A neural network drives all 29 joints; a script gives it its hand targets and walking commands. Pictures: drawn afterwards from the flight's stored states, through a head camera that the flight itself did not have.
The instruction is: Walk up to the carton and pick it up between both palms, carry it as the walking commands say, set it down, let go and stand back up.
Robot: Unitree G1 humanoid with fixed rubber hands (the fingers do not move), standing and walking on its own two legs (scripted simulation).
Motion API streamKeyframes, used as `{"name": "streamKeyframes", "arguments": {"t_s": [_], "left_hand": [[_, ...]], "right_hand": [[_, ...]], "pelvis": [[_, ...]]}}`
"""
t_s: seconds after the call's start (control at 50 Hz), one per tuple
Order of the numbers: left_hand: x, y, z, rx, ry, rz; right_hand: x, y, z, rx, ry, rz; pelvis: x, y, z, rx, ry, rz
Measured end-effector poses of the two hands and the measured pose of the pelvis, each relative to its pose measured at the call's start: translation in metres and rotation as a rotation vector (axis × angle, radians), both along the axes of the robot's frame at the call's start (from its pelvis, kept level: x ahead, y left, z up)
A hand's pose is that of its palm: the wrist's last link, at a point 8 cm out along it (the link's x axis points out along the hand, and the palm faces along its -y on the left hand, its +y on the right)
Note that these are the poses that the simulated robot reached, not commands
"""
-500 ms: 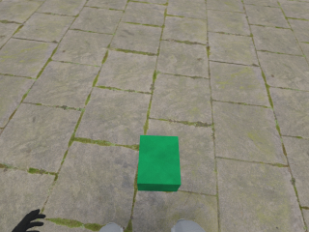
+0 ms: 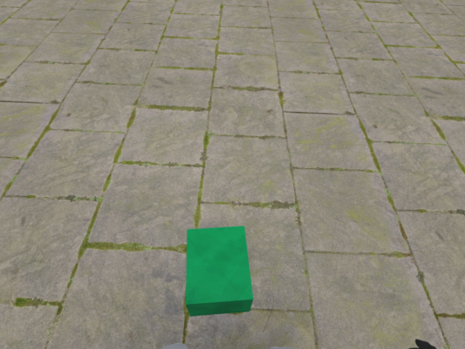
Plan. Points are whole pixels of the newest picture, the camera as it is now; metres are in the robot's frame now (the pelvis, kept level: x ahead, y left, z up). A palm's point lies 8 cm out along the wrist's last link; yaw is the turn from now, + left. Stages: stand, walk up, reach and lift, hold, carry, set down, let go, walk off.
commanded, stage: walk up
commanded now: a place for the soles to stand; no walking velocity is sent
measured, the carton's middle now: (217, 269) +0.49 +0.05 -0.66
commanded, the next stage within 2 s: reach and lift in 1.78 s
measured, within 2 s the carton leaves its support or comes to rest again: neither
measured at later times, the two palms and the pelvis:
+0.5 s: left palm (48, 341) +0.16 +0.31 -0.07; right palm out of the picture +0.11 -0.32 -0.07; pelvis +0.02 +0.00 +0.02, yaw -2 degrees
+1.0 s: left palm out of the picture +0.09 +0.32 -0.08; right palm out of the picture +0.10 -0.31 -0.07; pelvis +0.00 +0.01 +0.03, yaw -2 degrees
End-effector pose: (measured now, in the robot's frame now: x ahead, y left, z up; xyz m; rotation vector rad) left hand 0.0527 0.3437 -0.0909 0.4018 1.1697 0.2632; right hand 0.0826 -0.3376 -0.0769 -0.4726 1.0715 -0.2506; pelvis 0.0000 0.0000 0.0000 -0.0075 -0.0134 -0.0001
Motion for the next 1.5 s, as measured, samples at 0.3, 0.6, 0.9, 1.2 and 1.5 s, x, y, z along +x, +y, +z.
{"name": "streamKeyframes", "arguments": {"t_s": [0.3,0.6,0.9,1.2,1.5], "left_hand": [[0.081,-0.036,0.012,-0.034,-0.116,-0.073],[0.095,-0.027,0.017,-0.056,-0.103,-0.094],[0.050,-0.026,0.011,-0.078,0.004,-0.044],[0.044,-0.028,0.014,-0.075,0.027,-0.025],[0.066,-0.024,0.022,-0.052,-0.023,-0.038]], "right_hand": [[0.050,0.014,-0.001,0.091,-0.075,-0.014],[0.014,0.023,0.003,0.088,0.003,-0.081],[0.010,0.030,0.006,0.110,0.032,-0.079],[0.016,0.028,0.006,0.120,0.049,-0.079],[0.012,0.042,-0.002,0.157,0.094,-0.095]], "pelvis": [[0.020,-0.007,0.012,0.028,0.016,-0.013],[0.011,0.007,0.023,0.022,0.006,-0.030],[0.002,0.008,0.031,0.017,-0.001,-0.030],[0.007,0.005,0.035,0.014,0.002,-0.026],[0.015,0.009,0.037,0.013,-0.003,-0.015]]}}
